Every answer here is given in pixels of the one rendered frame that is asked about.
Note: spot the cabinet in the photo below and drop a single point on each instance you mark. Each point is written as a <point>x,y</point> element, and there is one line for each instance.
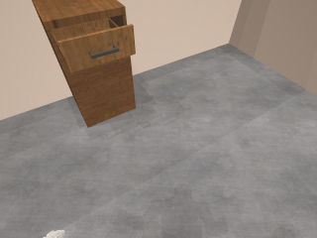
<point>103,91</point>

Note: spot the handle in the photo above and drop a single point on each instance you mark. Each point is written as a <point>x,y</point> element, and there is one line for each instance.
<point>104,53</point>

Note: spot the drawer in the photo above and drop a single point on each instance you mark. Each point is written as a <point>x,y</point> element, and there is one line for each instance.
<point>76,41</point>

